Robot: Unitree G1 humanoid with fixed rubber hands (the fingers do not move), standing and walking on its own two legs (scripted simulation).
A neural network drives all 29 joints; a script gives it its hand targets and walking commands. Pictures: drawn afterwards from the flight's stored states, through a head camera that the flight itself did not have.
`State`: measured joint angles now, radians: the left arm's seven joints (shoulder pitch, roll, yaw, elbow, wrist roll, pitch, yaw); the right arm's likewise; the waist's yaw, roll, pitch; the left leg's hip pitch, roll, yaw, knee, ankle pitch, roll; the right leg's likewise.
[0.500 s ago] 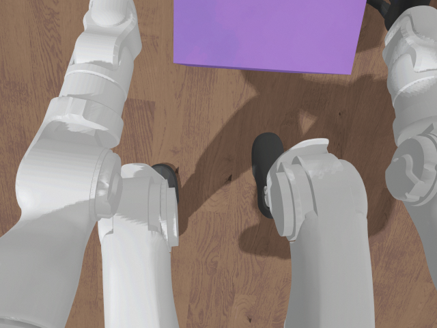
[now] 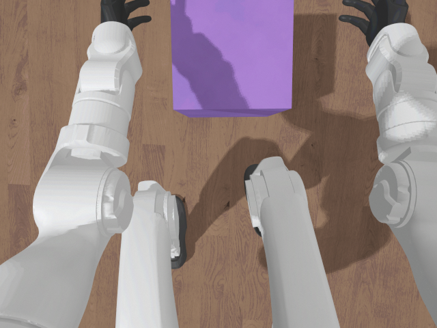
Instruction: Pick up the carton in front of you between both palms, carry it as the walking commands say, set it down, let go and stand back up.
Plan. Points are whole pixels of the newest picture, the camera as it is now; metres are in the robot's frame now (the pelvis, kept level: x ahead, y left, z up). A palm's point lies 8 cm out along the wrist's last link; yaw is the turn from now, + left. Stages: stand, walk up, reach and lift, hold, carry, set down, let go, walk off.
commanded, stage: set down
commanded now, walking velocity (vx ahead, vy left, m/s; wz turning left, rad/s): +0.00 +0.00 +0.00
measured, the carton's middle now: (229, 67) +0.51 -0.11 -0.32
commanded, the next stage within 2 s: let go in 0.64 s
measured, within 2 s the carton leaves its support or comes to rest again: neither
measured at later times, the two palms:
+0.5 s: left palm out of the picture +0.56 +0.06 +0.03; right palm out of the picture +0.48 -0.33 +0.03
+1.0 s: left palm out of the picture +0.46 +0.10 +0.14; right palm out of the picture +0.40 -0.32 +0.14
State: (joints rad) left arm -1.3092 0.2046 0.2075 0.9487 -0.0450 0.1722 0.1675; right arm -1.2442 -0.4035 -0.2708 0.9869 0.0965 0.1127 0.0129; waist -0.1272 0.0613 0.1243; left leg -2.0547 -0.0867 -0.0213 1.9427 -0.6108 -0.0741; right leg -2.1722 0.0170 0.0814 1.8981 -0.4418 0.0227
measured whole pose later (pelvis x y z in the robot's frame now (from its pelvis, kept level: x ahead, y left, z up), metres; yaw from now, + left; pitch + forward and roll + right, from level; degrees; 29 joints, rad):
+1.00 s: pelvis +0.08 -0.02 +0.25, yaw -3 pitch +35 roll +3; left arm -0.50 0.06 0.18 0.54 0.10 0.13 0.11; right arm -0.52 -0.27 -0.26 0.62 -0.07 0.10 0.14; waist -0.07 0.03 -0.05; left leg -1.15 -0.04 -0.08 0.91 -0.37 -0.06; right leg -1.26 0.03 0.06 0.91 -0.27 -0.02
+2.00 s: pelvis +0.14 +0.00 +0.33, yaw -5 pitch -3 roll -1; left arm 0.22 0.21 0.03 0.48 0.02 0.08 -0.03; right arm 0.22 -0.23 -0.03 0.41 -0.03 0.17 0.02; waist 0.00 0.02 0.06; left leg -0.07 -0.01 -0.07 0.46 -0.34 0.00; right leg -0.16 0.02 0.05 0.46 -0.25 0.02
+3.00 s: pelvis +0.13 -0.01 +0.33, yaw -5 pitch -2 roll +0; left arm 0.13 0.35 0.02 0.95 0.03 0.00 0.01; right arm 0.20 -0.38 -0.01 0.85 -0.03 -0.01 -0.03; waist 0.00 0.03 0.01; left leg -0.09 0.01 -0.07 0.43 -0.30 -0.03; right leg -0.20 0.02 0.04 0.46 -0.23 0.00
